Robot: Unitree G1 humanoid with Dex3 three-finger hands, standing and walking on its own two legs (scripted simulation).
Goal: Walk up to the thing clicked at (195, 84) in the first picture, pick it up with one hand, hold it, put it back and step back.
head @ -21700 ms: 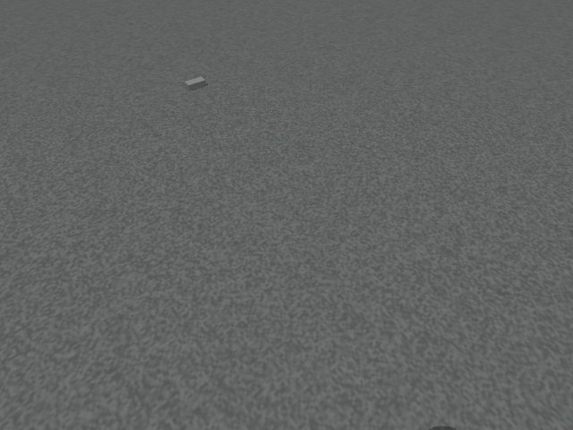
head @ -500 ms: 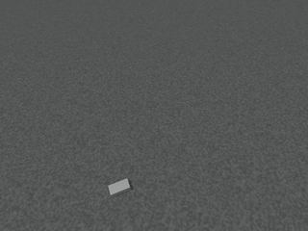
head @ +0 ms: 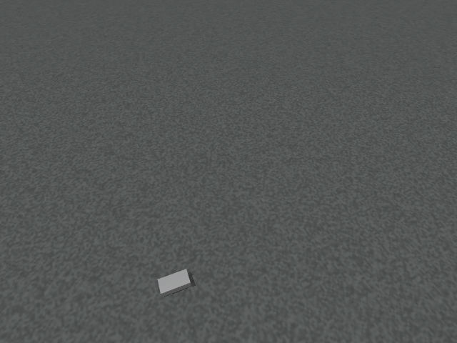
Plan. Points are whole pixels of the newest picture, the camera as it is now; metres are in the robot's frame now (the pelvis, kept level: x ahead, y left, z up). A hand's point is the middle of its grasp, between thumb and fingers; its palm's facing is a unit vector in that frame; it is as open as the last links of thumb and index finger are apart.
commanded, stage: walk up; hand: left
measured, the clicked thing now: (174, 282) +0.49 +0.24 -0.76
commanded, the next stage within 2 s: none
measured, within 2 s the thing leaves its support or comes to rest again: neither
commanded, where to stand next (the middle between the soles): +0.10 +0.01 m, yaw -2 degrees
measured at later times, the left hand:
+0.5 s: hand out of the picture +0.07 +0.26 -0.15, palm faces +0.00 -0.93 -0.36, open 7.4 cm
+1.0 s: hand out of the picture +0.13 +0.33 -0.18, palm faces -0.01 -0.93 -0.36, open 7.4 cm
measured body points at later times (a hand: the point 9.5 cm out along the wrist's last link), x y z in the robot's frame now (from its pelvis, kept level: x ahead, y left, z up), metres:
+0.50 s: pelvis +0.01 +0.00 +0.00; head +0.01 +0.00 +0.45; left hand +0.07 +0.31 -0.13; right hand +0.09 -0.30 -0.13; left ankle +0.05 +0.13 -0.74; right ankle -0.04 -0.14 -0.74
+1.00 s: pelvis +0.07 +0.05 -0.01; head +0.13 +0.08 +0.43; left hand +0.13 +0.37 -0.15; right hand +0.19 -0.26 -0.11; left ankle +0.13 +0.17 -0.74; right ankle +0.07 -0.12 -0.67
